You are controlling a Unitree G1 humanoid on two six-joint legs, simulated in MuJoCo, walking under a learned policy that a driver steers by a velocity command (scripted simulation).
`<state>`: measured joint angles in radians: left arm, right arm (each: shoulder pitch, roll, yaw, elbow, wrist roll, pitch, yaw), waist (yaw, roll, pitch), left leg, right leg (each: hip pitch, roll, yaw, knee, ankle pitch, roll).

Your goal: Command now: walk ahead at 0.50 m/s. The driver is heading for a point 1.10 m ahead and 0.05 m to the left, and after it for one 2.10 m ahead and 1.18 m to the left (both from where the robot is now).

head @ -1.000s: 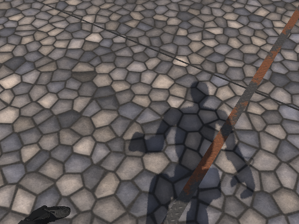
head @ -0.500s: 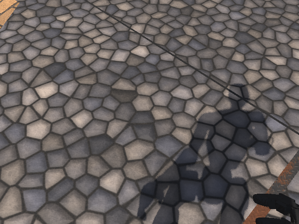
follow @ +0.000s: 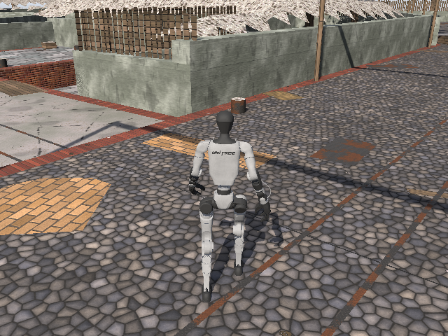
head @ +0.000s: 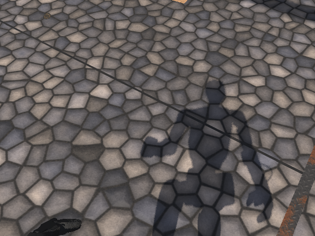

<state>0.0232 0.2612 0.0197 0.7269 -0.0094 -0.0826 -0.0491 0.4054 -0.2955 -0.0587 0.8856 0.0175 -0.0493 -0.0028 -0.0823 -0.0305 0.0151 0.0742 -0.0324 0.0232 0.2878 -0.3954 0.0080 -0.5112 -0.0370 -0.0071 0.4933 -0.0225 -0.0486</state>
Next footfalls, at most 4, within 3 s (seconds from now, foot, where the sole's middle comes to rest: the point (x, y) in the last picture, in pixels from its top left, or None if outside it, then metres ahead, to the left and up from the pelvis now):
0.02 right None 0.18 -0.11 -0.76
0.54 left None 0.47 0.13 -0.76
1.08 right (174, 168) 0.77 -0.11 -0.76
1.62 left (125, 121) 1.07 0.12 -0.76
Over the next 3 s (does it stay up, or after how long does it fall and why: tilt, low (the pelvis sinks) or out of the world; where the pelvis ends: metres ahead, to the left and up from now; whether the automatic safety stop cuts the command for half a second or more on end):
stays up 1.03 0.05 0.01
